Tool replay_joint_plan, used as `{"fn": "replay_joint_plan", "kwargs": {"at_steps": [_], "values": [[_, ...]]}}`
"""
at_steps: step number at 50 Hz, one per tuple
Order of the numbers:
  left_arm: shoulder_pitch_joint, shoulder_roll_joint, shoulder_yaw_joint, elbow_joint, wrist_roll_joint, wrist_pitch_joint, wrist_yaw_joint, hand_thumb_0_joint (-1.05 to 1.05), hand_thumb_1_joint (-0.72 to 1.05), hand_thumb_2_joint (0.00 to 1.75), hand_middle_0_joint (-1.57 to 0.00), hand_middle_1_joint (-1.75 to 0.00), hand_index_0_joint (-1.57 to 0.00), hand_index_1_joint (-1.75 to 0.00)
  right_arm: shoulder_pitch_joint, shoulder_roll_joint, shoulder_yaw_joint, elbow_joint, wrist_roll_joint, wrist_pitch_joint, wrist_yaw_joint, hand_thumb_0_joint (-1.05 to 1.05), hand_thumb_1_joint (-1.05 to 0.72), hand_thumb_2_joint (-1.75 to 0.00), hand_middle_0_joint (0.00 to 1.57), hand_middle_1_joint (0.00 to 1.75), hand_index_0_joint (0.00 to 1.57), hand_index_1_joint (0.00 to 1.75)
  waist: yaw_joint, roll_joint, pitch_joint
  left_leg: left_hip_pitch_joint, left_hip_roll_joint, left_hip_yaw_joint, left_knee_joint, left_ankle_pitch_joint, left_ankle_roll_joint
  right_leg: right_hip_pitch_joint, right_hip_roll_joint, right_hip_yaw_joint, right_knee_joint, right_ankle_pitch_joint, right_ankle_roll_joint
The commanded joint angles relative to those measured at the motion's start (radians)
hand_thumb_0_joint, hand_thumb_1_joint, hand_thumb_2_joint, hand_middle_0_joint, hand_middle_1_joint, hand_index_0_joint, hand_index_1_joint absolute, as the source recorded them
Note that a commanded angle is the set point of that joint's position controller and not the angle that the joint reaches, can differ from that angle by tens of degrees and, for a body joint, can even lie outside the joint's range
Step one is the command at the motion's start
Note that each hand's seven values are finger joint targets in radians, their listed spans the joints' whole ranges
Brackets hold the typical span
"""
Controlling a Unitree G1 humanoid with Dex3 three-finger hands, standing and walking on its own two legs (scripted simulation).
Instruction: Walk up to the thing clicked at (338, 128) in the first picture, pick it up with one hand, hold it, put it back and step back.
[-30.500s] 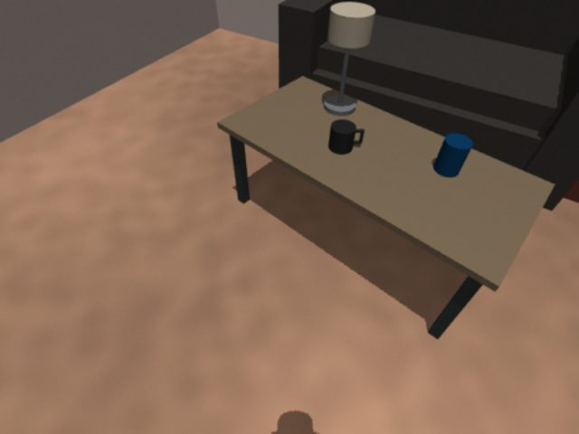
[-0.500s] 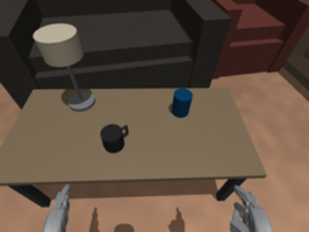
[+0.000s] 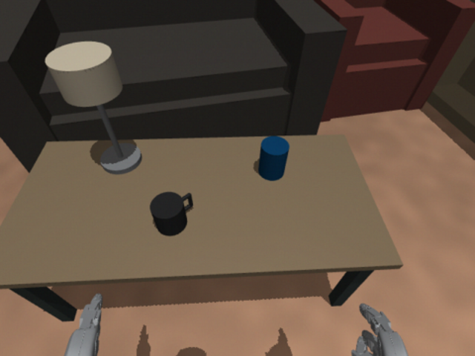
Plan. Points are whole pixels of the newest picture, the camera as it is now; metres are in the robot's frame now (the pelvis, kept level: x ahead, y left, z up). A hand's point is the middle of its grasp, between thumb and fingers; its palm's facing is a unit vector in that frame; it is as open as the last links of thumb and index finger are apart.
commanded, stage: home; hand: left
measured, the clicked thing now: (174, 210) +0.55 +0.17 -0.22
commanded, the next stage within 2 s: stand in 0.18 s
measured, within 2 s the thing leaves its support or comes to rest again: neither
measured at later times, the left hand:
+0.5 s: hand out of the picture +0.15 +0.20 -0.08, palm faces -0.02 -0.94 -0.34, open 14.9 cm
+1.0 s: hand out of the picture +0.05 +0.26 -0.10, palm faces +0.01 -0.93 -0.36, open 7.5 cm
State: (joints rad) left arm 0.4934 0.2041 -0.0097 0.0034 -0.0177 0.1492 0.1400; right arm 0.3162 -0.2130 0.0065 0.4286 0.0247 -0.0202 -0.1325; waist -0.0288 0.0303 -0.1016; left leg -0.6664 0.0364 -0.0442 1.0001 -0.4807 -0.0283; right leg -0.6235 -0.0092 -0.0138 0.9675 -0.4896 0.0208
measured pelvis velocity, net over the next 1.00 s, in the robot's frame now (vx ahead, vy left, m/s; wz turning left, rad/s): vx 0.00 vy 0.01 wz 0.03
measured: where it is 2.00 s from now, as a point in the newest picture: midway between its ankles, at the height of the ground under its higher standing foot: outside the picture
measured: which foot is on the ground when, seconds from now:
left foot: down 0.00-1.00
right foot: down 0.00-1.00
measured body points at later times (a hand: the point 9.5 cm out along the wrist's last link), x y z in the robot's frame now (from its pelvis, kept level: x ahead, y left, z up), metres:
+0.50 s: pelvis -0.01 +0.00 +0.01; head +0.02 +0.00 +0.46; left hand +0.15 +0.25 -0.06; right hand +0.16 -0.25 -0.09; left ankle +0.01 +0.13 -0.68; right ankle +0.00 -0.13 -0.68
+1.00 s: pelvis +0.00 +0.01 +0.06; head +0.01 +0.00 +0.50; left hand +0.05 +0.31 -0.08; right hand +0.07 -0.27 -0.09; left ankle +0.01 +0.13 -0.68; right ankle +0.00 -0.13 -0.68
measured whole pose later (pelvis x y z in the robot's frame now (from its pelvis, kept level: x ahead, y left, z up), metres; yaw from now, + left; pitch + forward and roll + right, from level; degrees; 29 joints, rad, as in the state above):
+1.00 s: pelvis +0.00 +0.01 +0.06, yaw +2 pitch -3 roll +0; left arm 0.20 0.32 0.00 1.04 0.02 0.00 0.02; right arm 0.18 -0.31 -0.01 1.06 -0.03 0.00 -0.01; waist 0.00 0.02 0.06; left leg -0.21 0.00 -0.04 0.53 -0.27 -0.01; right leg -0.16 -0.05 -0.02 0.51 -0.29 0.04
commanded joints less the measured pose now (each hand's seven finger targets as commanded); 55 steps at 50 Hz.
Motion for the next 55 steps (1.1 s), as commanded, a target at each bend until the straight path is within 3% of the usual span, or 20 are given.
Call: {"fn": "replay_joint_plan", "kwargs": {"at_steps": [1,10,14,16,17,19,20,21,24,26,29,32,38,43,47,52,55], "values": [[-0.006,0.099,0.064,-0.178,0.012,-0.031,0.017,0.0,-0.54,0.06,-0.05,-0.06,-0.05,-0.06,-0.072,-0.12,-0.054,-0.137,-0.007,-0.084,-0.019,0.0,-0.9,-0.9,0.2,0.3,0.2,0.3,0.008,-0.018,-0.108,0.109,-0.021,0.049,-0.163,0.205,0.031,0.057,0.02,-0.038,-0.181,0.218,-0.019],[-0.027,0.091,0.056,-0.172,0.015,0.0,0.015,0.0,-0.52,0.07,-0.05,-0.06,-0.05,-0.06,-0.094,-0.113,-0.044,-0.107,-0.011,-0.124,-0.027,0.0,-0.9,-0.9,0.2,0.3,0.2,0.3,0.007,-0.022,-0.069,0.095,-0.027,0.054,-0.179,0.15,0.033,0.058,0.017,-0.034,-0.211,0.165,-0.018],[-0.043,0.09,0.055,-0.191,0.015,0.01,0.014,0.0,-0.52,0.07,-0.05,-0.06,-0.05,-0.06,-0.094,-0.114,-0.043,-0.097,-0.014,-0.137,-0.031,0.0,-0.9,-0.9,0.2,0.3,0.2,0.3,0.003,-0.013,-0.093,0.115,-0.026,0.049,-0.183,0.163,0.032,0.062,0.019,-0.036,-0.209,0.179,-0.018],[-0.046,0.091,0.059,-0.192,0.016,0.012,0.014,0.0,-0.36,0.23,-0.2,-0.22,-0.2,-0.22,-0.092,-0.109,-0.039,-0.095,-0.015,-0.14,-0.032,0.0,-0.9,-0.9,0.2,0.3,0.2,0.3,0.004,-0.011,-0.096,0.114,-0.026,0.046,-0.184,0.161,0.033,0.068,0.019,-0.037,-0.209,0.176,-0.019],[-0.048,0.092,0.055,-0.189,0.015,0.012,0.012,0.0,-0.28,0.31,-0.2,-0.3,-0.2,-0.3,-0.099,-0.116,-0.042,-0.092,-0.014,-0.141,-0.031,0.0,-0.9,-0.9,0.2,0.3,0.2,0.3,0.006,-0.006,-0.082,0.111,-0.026,0.047,-0.192,0.153,0.031,0.06,0.019,-0.039,-0.209,0.166,-0.021],[-0.052,0.085,0.049,-0.184,0.015,0.016,0.012,0.0,-0.12,0.47,-0.2,-0.3,-0.2,-0.3,-0.099,-0.115,-0.041,-0.091,-0.014,-0.145,-0.033,0.0,-0.9,-0.9,0.2,0.3,0.2,0.3,-0.001,-0.015,-0.073,0.115,-0.024,0.045,-0.195,0.145,0.031,0.053,0.021,-0.041,-0.213,0.157,-0.02],[-0.196,0.259,0.107,0.167,0.119,-0.075,-0.039,0.0,-0.04,0.55,-0.2,-0.3,-0.2,-0.3,-0.142,-0.26,-0.08,0.137,-0.125,-0.084,0.024,0.0,-0.9,-0.9,0.2,0.3,0.2,0.3,0.039,-0.023,0.043,0.156,0.005,-0.018,-0.224,0.271,0.069,0.197,-0.054,0.051,-0.227,0.206,-0.087],[-0.157,0.279,0.117,0.27,0.127,-0.111,-0.062,0.0,0.04,0.63,-0.2,-0.3,-0.2,-0.3,-0.123,-0.264,-0.088,0.166,-0.135,-0.062,0.047,0.0,-0.9,-0.9,0.2,0.3,0.2,0.3,0.035,-0.045,-0.028,0.205,0.007,-0.012,-0.213,0.279,0.086,0.222,-0.072,0.079,-0.227,0.227,-0.11],[-0.181,0.264,0.089,0.383,0.091,-0.165,-0.101,0.0,0.28,0.87,-0.2,-0.3,-0.2,-0.3,-0.134,-0.253,-0.085,0.195,-0.09,-0.045,0.085,0.0,-0.9,-0.9,0.2,0.3,0.2,0.3,0.041,-0.009,-0.02,0.24,0.012,-0.061,-0.258,0.294,0.1,0.233,-0.067,0.095,-0.219,0.251,-0.11],[-0.221,0.261,0.083,0.463,0.076,-0.173,-0.111,0.0,0.44,0.9,-0.2,-0.3,-0.2,-0.3,-0.153,-0.253,-0.087,0.222,-0.073,-0.042,0.104,0.0,-0.9,-0.9,0.2,0.3,0.2,0.3,0.043,-0.037,0.007,0.254,0.008,-0.067,-0.288,0.24,0.094,0.216,-0.065,0.089,-0.261,0.213,-0.1],[-0.264,0.29,0.084,0.569,0.074,-0.183,-0.111,0.0,0.68,0.9,-0.2,-0.3,-0.2,-0.3,-0.157,-0.246,-0.09,0.279,-0.074,-0.03,0.115,0.0,-0.9,-0.9,0.2,0.3,0.2,0.3,0.028,-0.07,0.037,0.285,-0.007,-0.049,-0.31,0.194,0.089,0.224,-0.09,0.127,-0.346,0.172,-0.094],[-0.284,0.294,0.085,0.656,0.066,-0.19,-0.106,0.0,0.9,0.9,-0.2,-0.3,-0.2,-0.3,-0.143,-0.264,-0.094,0.337,-0.075,-0.028,0.115,0.0,-0.9,-0.9,0.2,0.3,0.2,0.3,0.028,-0.011,0.04,0.342,0.01,-0.073,-0.365,0.27,0.091,0.259,-0.076,0.093,-0.342,0.25,-0.078],[-0.281,0.304,0.078,0.814,0.05,-0.189,-0.097,0.0,0.9,0.9,-0.2,-0.3,-0.2,-0.3,-0.132,-0.281,-0.087,0.44,-0.063,-0.021,0.108,0.0,-0.9,-0.9,0.2,0.3,0.2,0.3,0.036,-0.016,0.022,0.425,0.035,-0.086,-0.433,0.47,0.082,0.386,-0.084,0.068,-0.383,0.44,-0.066],[-0.302,0.311,0.068,0.918,0.042,-0.173,-0.096,0.0,0.9,0.9,-0.2,-0.3,-0.2,-0.3,-0.149,-0.296,-0.075,0.518,-0.058,-0.009,0.103,0.0,-0.9,-0.9,0.2,0.3,0.2,0.3,0.038,0.008,0.08,0.439,0.053,-0.104,-0.554,0.382,0.071,0.433,-0.086,0.061,-0.485,0.342,-0.057],[-0.311,0.321,0.058,0.981,0.043,-0.177,-0.099,0.0,0.9,0.9,-0.2,-0.3,-0.2,-0.3,-0.158,-0.296,-0.066,0.566,-0.05,-0.009,0.104,0.0,-0.9,-0.9,0.2,0.3,0.2,0.3,0.037,-0.021,0.083,0.482,0.048,-0.082,-0.57,0.453,0.058,0.487,-0.107,0.067,-0.549,0.413,-0.051],[-0.355,0.316,0.05,1.034,0.041,-0.171,-0.104,0.0,0.9,0.9,-0.2,-0.3,-0.2,-0.3,-0.177,-0.3,-0.062,0.607,-0.048,-0.003,0.106,0.0,-0.9,-0.9,0.2,0.3,0.2,0.3,0.031,-0.007,0.149,0.468,0.055,-0.091,-0.669,0.32,0.05,0.484,-0.099,0.058,-0.612,0.279,-0.039],[-0.354,0.318,0.048,1.064,0.044,-0.174,-0.108,0.0,0.9,0.9,-0.2,-0.3,-0.2,-0.3,-0.183,-0.295,-0.061,0.625,-0.045,0.001,0.111,0.0,-0.9,-0.9,0.2,0.3,0.2,0.3,0.032,-0.03,0.166,0.47,0.05,-0.089,-0.685,0.293,0.045,0.481,-0.102,0.061,-0.648,0.237,-0.038]]}}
